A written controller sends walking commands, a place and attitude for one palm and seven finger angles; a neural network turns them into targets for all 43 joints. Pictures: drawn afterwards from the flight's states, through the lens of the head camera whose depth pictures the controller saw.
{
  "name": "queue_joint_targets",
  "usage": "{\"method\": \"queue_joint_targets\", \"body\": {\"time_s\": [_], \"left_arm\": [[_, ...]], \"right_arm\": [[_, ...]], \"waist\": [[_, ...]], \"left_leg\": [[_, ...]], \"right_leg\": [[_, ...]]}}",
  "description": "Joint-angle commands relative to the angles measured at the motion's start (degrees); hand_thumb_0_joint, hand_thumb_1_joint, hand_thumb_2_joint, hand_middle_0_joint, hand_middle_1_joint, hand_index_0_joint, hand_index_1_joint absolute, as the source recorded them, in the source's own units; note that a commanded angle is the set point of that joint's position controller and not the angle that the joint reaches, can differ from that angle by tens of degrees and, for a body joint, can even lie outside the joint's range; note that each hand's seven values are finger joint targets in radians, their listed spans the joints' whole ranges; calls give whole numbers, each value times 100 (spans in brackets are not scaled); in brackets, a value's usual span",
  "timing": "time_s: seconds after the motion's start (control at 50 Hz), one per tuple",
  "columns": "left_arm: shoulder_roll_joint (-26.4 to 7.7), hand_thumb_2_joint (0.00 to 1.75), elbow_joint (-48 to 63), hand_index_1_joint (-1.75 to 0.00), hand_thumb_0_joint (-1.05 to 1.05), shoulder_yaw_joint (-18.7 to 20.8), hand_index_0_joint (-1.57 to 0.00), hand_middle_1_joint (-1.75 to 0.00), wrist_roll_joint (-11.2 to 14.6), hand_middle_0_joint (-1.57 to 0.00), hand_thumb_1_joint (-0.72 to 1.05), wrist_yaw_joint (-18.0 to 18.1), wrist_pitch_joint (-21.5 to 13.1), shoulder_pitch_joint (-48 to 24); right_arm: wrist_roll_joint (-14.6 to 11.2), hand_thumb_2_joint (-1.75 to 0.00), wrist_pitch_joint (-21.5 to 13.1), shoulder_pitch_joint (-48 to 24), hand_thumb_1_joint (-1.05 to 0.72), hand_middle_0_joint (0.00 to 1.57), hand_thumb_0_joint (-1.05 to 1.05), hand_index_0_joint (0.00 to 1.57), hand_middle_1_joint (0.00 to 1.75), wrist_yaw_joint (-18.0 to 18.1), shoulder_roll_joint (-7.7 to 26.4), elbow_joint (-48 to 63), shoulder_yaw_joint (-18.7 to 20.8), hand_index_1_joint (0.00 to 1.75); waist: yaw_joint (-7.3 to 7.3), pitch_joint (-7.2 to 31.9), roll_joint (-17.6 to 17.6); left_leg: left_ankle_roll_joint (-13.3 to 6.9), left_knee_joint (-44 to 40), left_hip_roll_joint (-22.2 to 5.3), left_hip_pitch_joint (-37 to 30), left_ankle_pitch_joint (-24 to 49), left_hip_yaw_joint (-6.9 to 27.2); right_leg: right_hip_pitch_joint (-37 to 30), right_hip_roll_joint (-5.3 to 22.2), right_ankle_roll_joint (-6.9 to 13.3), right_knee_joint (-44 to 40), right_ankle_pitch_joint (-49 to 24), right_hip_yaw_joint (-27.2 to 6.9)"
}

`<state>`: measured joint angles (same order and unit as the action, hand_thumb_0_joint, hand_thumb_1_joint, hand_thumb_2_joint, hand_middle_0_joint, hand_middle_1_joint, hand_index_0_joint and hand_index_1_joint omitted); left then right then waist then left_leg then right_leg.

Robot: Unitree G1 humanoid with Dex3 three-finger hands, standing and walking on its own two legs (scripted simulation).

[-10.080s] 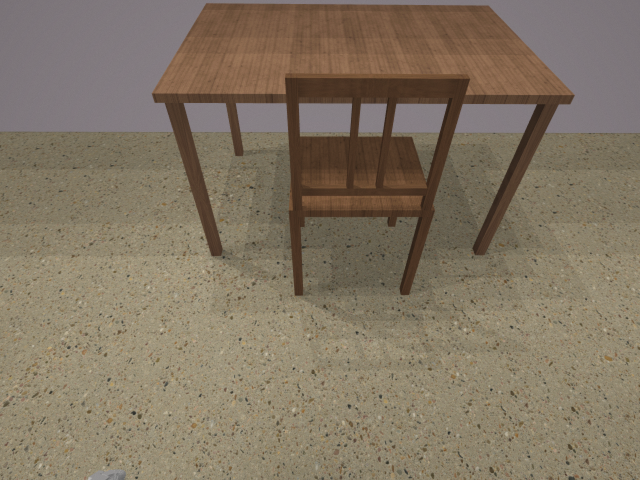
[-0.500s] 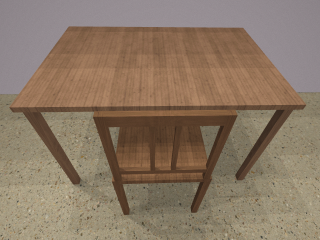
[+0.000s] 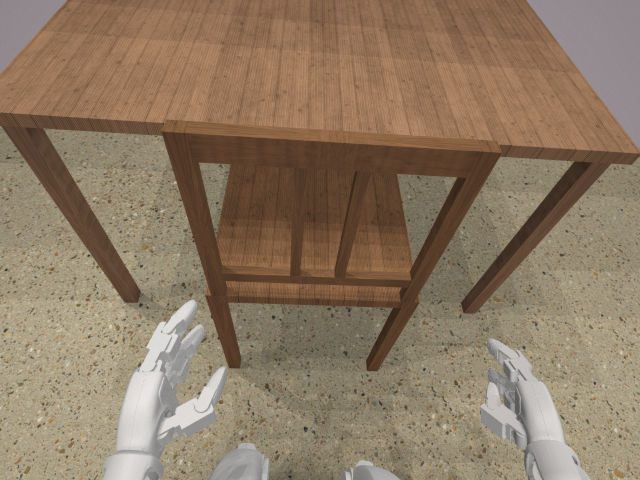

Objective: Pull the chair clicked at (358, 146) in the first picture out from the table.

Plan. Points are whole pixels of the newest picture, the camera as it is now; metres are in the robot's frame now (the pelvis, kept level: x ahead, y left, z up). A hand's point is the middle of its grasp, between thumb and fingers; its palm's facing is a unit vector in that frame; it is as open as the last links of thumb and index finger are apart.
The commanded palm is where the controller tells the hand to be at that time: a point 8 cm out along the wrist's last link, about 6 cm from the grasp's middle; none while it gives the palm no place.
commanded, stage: raise the hand toward the chair's back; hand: left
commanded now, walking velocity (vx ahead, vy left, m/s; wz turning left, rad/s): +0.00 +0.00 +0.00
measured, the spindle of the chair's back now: (297, 226) +0.49 +0.07 -0.02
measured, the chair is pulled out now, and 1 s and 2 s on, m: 0.00 0.00 0.00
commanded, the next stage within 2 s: aim the fingers beside a spindle in 1.64 s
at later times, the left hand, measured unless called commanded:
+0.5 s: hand (154, 375) +0.22 +0.20 +0.04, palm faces +0.19 -0.98 -0.06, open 13.9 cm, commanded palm +0.19 +0.25 +0.03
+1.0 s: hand (128, 366) +0.23 +0.23 +0.03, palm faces +0.05 -1.00 -0.04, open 16.8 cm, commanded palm +0.21 +0.29 +0.04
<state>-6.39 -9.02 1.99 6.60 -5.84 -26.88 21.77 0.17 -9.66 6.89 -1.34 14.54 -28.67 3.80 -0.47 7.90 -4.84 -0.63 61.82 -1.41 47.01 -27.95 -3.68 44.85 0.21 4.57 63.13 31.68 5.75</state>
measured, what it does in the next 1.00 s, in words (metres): stands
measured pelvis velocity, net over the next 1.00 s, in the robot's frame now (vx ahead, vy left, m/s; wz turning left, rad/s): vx -0.01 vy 0.03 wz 0.02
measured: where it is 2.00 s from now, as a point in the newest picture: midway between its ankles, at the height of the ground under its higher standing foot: outside the picture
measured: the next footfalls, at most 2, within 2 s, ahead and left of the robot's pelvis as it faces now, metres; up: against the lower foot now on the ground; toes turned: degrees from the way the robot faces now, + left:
none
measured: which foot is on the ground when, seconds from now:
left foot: down 0.00-1.00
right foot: down 0.00-1.00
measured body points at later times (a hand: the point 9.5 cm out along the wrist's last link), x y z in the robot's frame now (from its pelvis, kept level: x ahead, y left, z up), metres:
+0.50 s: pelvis +0.00 +0.00 +0.00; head +0.07 +0.00 +0.44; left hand +0.21 +0.25 +0.04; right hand +0.14 -0.24 -0.10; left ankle +0.02 +0.12 -0.66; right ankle +0.00 -0.07 -0.66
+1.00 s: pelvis -0.01 +0.03 +0.00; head +0.07 +0.05 +0.44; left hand +0.22 +0.28 +0.03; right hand +0.20 -0.19 -0.08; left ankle +0.02 +0.12 -0.66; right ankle +0.00 -0.07 -0.66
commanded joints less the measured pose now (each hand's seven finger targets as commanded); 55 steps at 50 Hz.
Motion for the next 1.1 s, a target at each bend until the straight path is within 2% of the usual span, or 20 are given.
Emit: {"method": "queue_joint_targets", "body": {"time_s": [0.0,0.08,0.12,0.16,0.2,0.22,0.28,0.32,0.36,0.42,0.5,0.58,0.66,0.7,0.74,0.82,0.88,0.98,1.0,1.08], "left_arm": [[-903,66,2827,-21,0,737,-14,-21,225,-14,34,476,-723,-426],[-560,62,2983,-20,0,80,-13,-20,470,-13,25,42,-1455,-1174],[-571,60,2548,-19,0,-145,-13,-19,563,-13,20,-368,-1469,-1359],[-640,58,1810,-18,0,-183,-13,-18,638,-13,15,-785,-1111,-973],[-897,56,889,-18,0,151,-12,-18,665,-12,11,-1070,-398,-387],[-1021,55,1004,-17,0,351,-12,-17,733,-12,8,-1125,-75,-293],[-1403,52,1656,-16,0,1131,-11,-16,972,-11,1,-858,753,-26],[-1385,50,2415,-15,0,1515,-11,-15,1083,-11,-3,-320,761,192],[-1102,48,2693,-15,0,1455,-10,-15,1048,-10,-8,174,491,333],[-1012,45,2400,-14,0,1111,-10,-14,638,-10,-15,460,-125,-10],[-768,41,1361,-12,0,457,-9,-12,424,-9,-24,-85,-661,-393],[-1160,37,1508,-11,0,704,-8,-11,815,-8,-34,-730,-510,-400],[-1515,33,2344,-9,0,1349,-7,-9,1002,-7,-43,-446,-319,-111],[-1525,31,2359,-8,0,1479,-6,-8,961,-6,-48,-134,-309,-59],[-1183,30,2115,-8,0,1164,-6,-8,851,-6,-50,47,-314,-178],[-971,30,1118,-8,0,747,-6,-8,615,-6,-50,-186,-192,-537],[-1164,30,1158,-8,0,752,-6,-8,701,-6,-50,-593,-51,-861],[-1617,30,2048,-8,0,1339,-6,-8,950,-6,-50,-637,-38,-886],[-1728,30,2047,-8,0,1519,-6,-8,978,-6,-50,-546,-77,-821],[-1454,30,1577,-8,0,1345,-6,-8,876,-6,-50,-375,-188,-1010]], "right_arm": [[34,-90,-43,153,-90,20,0,20,30,99,385,876,74,30],[21,-90,-343,147,-90,20,0,20,30,308,436,477,-55,30],[-11,-90,-480,143,-90,20,0,20,30,392,554,359,-98,30],[-85,-90,-542,148,-90,20,0,20,30,469,632,355,-130,30],[-204,-90,-471,84,-90,20,0,20,30,517,677,406,-146,30],[-264,-90,-411,80,-90,20,0,20,30,531,682,527,-146,30],[-309,-90,-194,-139,-90,20,0,20,30,568,536,893,-150,30],[-269,-90,-124,-59,-90,20,0,20,30,547,337,900,-136,30],[-218,-90,-108,89,-90,20,0,20,30,519,185,770,-106,30],[-110,-90,-156,189,-90,20,0,20,30,478,241,475,-86,30],[-84,-90,-312,254,-90,20,0,20,30,442,549,295,-70,30],[-209,-90,-440,372,-90,20,0,20,30,548,760,492,-22,30],[-208,-90,-436,371,-90,20,0,20,30,576,636,592,4,30],[-172,-90,-395,356,-90,20,0,20,30,553,560,534,-4,30],[-137,-90,-345,342,-90,20,0,20,30,502,537,508,-56,30],[-114,-90,-246,358,-90,20,0,20,30,445,723,531,-119,30],[-173,-90,-246,388,-90,20,0,20,30,493,824,684,-127,30],[-170,-90,-279,481,-90,20,0,20,30,559,731,748,-151,30],[-151,-90,-283,458,-90,20,0,20,30,561,702,685,-153,30],[-116,-90,-268,426,-90,20,0,20,30,505,687,528,-192,30]], "waist": [[130,1707,1031],[-422,1180,868],[-636,1001,488],[-581,925,272],[-319,885,97],[-167,1199,14],[282,1841,29],[450,2228,281],[405,2061,286],[97,1175,419],[-358,466,207],[-116,1360,619],[191,2102,919],[205,1861,1007],[35,1270,933],[-213,584,593],[-160,903,654],[55,1755,836],[118,1719,896],[-58,1055,968]], "left_leg": [[-100,-268,149,-676,1873,278],[-119,191,27,-174,1203,561],[-153,387,-2,127,838,612],[-146,466,27,527,489,582],[-151,379,83,733,386,532],[-163,282,134,691,493,508],[-141,-78,239,400,872,472],[-86,-246,186,38,1344,508],[-54,-393,125,-185,1678,495],[-65,-410,37,-6,1617,525],[-117,-96,35,368,975,557],[-132,-309,97,-85,930,508],[-122,-679,77,-921,1852,531],[-88,-777,51,-1101,2099,587],[-55,-832,22,-1044,1969,645],[-62,-806,14,-571,1155,723],[-71,-876,49,-689,921,736],[-32,-1006,21,-1412,1894,769],[-7,-1006,13,-1440,2034,783],[51,-1037,-20,-1214,1695,852]], "right_leg": [[-666,-32,-285,-747,-2593,-741],[205,-52,-334,-846,-1487,-885],[390,-37,-369,-940,-931,-940],[260,29,-411,-1152,-337,-1139],[10,83,-442,-1391,19,-1276],[-387,150,-479,-1425,-108,-1319],[-1423,312,-583,-1508,-816,-1396],[-1891,321,-598,-1316,-1928,-1260],[-1821,233,-550,-1106,-2825,-972],[-873,127,-468,-1000,-2393,-744],[82,103,-451,-1060,-1210,-797],[-459,111,-390,-1283,-801,-840],[-1036,17,-360,-1087,-1984,-444],[-873,-31,-332,-1040,-2170,-282],[-439,-48,-331,-1008,-1945,-140],[123,-73,-330,-1032,-1229,-90],[-62,-71,-315,-1150,-1015,-156],[-692,-90,-315,-1173,-1758,-127],[-695,-105,-305,-1158,-1835,-121],[-155,-108,-306,-1110,-1424,-26]]}}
